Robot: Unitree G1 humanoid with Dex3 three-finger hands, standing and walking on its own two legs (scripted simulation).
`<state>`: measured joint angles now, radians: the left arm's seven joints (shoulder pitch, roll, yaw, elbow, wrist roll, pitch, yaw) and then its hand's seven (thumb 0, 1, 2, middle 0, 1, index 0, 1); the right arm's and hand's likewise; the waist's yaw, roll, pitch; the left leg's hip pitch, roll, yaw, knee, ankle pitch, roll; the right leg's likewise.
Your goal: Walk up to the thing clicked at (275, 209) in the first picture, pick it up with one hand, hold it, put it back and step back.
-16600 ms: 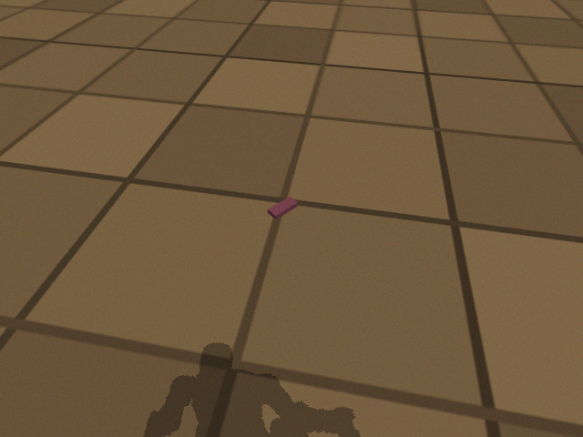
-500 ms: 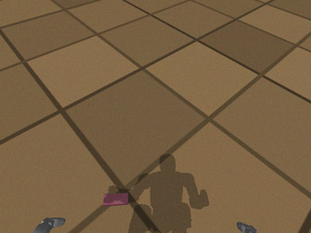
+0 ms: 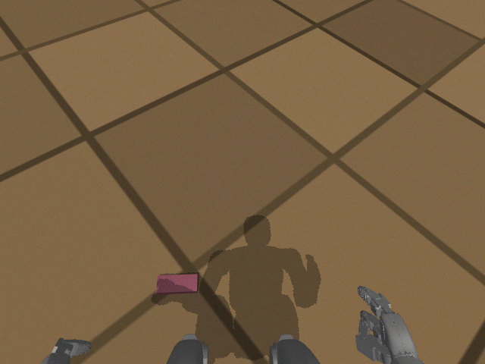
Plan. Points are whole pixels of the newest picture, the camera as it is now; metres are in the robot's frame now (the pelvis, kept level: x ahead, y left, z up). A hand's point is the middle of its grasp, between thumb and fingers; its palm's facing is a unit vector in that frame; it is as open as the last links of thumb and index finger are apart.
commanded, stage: rise first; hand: left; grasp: from above
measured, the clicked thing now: (177, 284) +0.43 +0.20 -0.66
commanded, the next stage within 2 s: none
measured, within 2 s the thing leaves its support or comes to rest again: neither
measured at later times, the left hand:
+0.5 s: hand (115, 334) +0.23 +0.28 -0.32, palm faces -0.45 -0.46 -0.76, open 14.1 cm
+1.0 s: hand (134, 303) +0.33 +0.29 -0.45, palm faces -0.47 -0.11 -0.88, open 14.1 cm
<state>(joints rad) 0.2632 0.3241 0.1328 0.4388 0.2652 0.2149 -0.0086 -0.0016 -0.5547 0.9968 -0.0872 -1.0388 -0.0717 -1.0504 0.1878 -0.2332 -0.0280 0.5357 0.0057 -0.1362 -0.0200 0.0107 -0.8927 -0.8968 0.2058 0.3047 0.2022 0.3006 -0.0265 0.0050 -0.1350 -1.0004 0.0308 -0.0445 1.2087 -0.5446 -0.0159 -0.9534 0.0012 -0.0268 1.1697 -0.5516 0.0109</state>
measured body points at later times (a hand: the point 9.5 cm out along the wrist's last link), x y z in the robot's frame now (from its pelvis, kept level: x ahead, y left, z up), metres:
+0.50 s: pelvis -0.06 -0.01 -0.18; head +0.13 +0.00 +0.23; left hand +0.25 +0.31 -0.27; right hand +0.13 -0.28 -0.30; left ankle +0.02 +0.12 -0.64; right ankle +0.00 -0.13 -0.64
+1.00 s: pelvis -0.09 +0.00 -0.30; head +0.12 +0.04 +0.10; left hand +0.35 +0.29 -0.40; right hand -0.02 -0.28 -0.41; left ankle +0.01 +0.12 -0.64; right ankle +0.00 -0.13 -0.64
